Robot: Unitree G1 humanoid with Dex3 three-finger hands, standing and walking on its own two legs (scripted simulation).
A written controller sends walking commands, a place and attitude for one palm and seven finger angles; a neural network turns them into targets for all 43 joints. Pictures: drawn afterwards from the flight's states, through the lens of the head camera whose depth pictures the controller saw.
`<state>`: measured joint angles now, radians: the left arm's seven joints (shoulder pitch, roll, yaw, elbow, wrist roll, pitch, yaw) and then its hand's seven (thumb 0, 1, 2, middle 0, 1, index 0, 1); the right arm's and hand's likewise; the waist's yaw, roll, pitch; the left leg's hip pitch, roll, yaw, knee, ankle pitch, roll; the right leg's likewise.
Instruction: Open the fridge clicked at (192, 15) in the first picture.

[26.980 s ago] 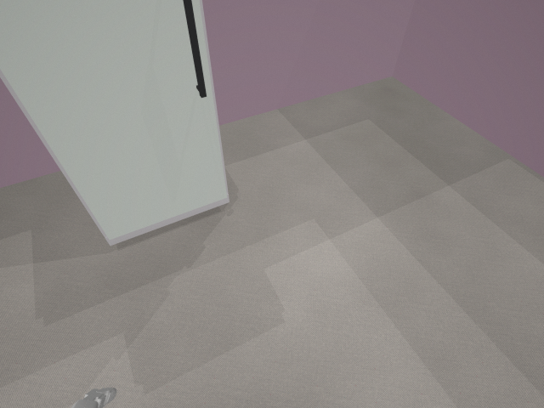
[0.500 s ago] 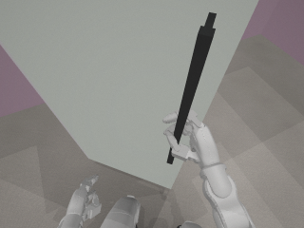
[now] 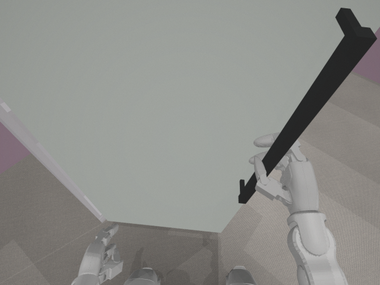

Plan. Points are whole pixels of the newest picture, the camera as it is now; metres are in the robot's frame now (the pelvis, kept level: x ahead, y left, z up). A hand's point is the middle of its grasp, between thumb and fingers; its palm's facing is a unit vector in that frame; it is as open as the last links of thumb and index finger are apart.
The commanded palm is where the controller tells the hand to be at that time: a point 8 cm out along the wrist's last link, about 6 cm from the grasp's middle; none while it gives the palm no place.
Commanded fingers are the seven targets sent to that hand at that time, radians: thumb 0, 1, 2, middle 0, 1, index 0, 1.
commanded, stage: walk backward, drawing the door open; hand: right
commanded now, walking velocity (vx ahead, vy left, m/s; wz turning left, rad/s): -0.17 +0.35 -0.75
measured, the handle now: (273, 145) +0.34 -0.11 +0.14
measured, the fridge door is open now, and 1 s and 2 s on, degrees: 57 73 73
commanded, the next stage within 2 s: stop walking and hold the door back in 0.38 s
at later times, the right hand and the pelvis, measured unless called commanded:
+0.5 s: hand (236, 256) +0.16 -0.04 +0.11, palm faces +0.39 +0.89 -0.22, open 6.0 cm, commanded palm +0.13 -0.09 +0.10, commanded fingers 0.00 -0.90 -0.90 0.45 1.40 0.45 1.40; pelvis -0.05 +0.19 +0.02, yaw -21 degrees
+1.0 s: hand (234, 246) +0.18 -0.04 +0.11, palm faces +0.58 +0.79 -0.22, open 5.5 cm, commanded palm +0.13 -0.09 +0.10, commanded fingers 0.00 -0.90 -0.90 0.45 1.40 0.45 1.40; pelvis -0.10 +0.29 +0.02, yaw -27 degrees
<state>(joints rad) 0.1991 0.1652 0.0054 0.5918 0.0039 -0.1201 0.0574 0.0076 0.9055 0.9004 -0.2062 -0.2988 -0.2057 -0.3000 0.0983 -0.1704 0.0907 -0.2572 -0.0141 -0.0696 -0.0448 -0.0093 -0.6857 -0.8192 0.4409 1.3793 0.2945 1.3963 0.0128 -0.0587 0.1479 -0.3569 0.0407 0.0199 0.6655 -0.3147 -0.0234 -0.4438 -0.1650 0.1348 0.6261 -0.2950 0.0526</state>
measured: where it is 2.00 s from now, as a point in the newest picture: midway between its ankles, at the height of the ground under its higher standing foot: outside the picture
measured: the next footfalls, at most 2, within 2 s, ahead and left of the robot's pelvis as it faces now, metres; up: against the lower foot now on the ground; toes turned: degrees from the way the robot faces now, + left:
right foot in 0.34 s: -0.08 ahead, +0.01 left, +0.00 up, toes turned -22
left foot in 0.60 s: +0.11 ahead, +0.35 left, +0.00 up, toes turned -18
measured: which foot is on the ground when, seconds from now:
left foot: down 0.00-0.34, up 0.36-0.58, down 0.60-0.98, up 1.00-1.00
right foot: down 0.00-0.00, up 0.02-0.32, down 0.34-0.58, up 0.60-0.96, down 0.98-1.00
